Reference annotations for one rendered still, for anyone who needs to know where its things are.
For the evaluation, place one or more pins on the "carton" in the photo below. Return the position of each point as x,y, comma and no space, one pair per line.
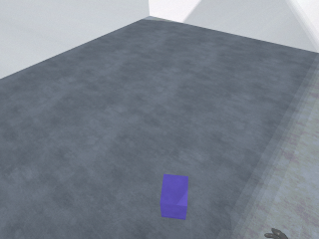
173,197

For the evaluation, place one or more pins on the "robot right hand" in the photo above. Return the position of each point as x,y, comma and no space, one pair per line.
276,234

